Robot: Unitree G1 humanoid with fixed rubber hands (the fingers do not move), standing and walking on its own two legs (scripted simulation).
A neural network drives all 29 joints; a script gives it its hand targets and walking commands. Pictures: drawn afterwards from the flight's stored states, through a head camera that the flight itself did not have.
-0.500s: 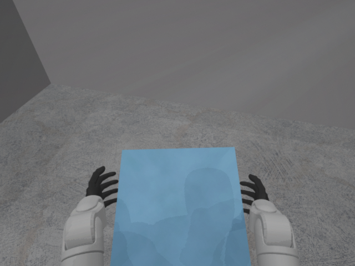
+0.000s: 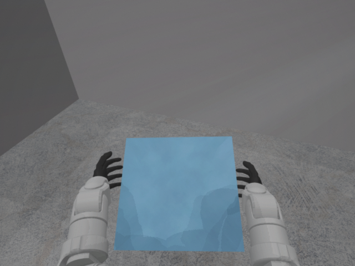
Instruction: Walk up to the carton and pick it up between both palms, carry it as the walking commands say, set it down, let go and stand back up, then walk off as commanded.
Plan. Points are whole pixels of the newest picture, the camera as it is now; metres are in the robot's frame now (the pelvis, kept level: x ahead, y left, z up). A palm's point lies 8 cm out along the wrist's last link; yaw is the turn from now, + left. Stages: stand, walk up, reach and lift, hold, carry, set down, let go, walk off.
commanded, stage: hold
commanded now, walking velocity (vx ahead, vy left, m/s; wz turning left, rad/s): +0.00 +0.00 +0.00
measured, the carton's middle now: (179, 193) +0.34 -0.02 -0.05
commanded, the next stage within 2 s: set down in 0.36 s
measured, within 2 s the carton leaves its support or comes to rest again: neither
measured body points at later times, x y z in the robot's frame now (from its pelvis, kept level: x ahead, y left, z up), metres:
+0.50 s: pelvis +0.01 +0.04 +0.01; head -0.03 +0.03 +0.46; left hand +0.29 +0.20 +0.03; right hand +0.26 -0.17 +0.02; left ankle -0.03 +0.11 -0.75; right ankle +0.03 -0.13 -0.74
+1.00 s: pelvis -0.05 -0.04 -0.03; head +0.02 -0.06 +0.42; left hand +0.31 +0.13 -0.05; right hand +0.26 -0.24 -0.08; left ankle -0.03 +0.11 -0.75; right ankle +0.02 -0.13 -0.75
